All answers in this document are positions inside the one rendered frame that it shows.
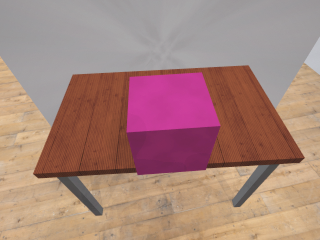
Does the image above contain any carton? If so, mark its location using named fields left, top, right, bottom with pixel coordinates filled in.
left=126, top=72, right=221, bottom=175

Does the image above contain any table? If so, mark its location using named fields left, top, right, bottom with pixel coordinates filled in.
left=33, top=65, right=305, bottom=216

